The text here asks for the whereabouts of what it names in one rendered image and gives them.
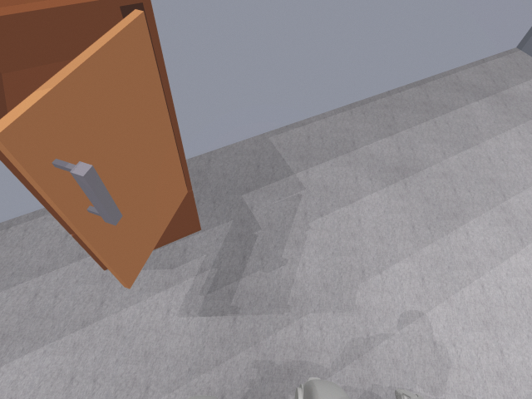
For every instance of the handle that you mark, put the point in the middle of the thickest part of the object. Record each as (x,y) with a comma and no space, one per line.
(92,185)

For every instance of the cupboard door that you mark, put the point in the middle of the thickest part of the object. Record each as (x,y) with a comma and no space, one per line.
(105,108)

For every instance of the right robot thigh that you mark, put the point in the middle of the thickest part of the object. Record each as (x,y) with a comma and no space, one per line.
(320,389)

